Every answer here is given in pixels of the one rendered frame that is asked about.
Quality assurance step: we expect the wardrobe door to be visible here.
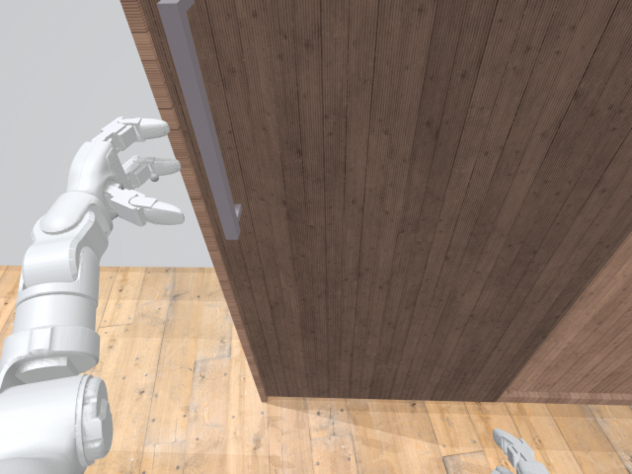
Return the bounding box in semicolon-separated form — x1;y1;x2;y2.
506;232;632;394
139;0;632;402

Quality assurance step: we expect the robot left forearm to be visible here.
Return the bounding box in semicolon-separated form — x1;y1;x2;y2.
0;192;114;393

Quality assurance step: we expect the robot right hand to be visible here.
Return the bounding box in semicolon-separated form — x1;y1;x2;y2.
491;429;549;474

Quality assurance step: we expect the handle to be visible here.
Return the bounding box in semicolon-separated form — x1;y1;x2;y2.
157;0;242;240

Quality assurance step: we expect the robot left upper arm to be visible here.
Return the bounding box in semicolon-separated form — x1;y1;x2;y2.
0;374;114;474

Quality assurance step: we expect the robot left hand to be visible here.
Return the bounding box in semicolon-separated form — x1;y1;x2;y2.
66;117;185;227

